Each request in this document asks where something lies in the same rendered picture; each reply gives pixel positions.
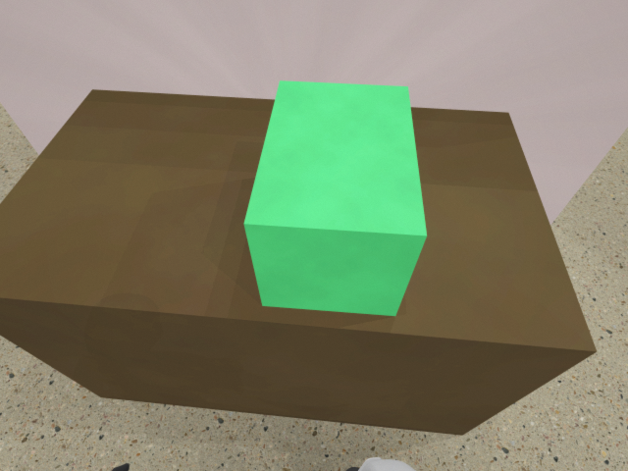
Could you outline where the pedestal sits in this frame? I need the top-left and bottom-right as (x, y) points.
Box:
(0, 89), (597, 436)

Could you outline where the carton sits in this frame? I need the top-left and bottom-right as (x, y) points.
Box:
(244, 80), (427, 316)

